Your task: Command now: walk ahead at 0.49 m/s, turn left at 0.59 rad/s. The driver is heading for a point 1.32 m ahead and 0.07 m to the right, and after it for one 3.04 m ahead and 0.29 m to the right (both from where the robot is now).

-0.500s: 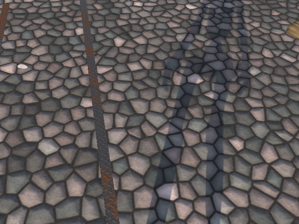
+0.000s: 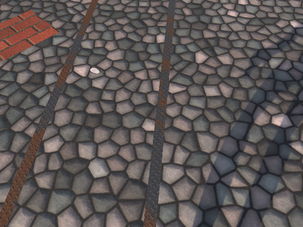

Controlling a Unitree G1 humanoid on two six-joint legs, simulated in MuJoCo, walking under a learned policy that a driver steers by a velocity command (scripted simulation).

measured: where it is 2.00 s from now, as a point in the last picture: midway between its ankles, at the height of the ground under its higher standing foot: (168, 119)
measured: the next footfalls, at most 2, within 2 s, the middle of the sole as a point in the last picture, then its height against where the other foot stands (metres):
left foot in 0.36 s outside the picture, level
right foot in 0.94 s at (163, 184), level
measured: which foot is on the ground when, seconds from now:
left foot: up 0.00-0.34, down 0.36-0.92, up 0.94-1.00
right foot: down 0.00-0.36, up 0.38-0.92, down 0.94-1.00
